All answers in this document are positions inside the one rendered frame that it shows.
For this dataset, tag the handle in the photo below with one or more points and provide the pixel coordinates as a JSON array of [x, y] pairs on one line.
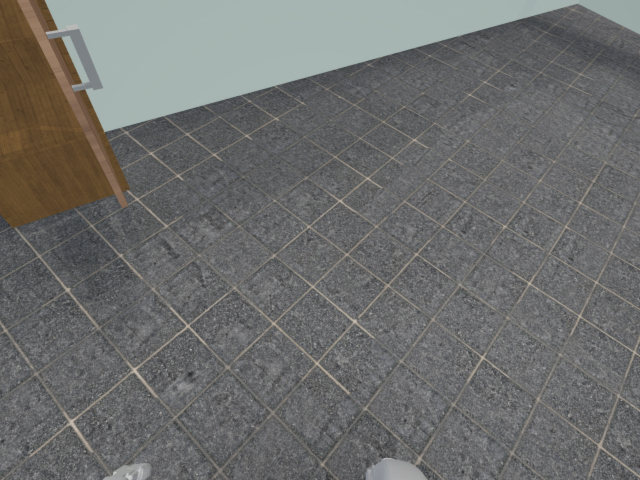
[[82, 51]]

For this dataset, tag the cupboard door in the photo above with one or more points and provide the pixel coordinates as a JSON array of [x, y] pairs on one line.
[[49, 47]]

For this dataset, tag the robot right thigh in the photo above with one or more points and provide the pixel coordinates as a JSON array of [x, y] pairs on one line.
[[391, 469]]

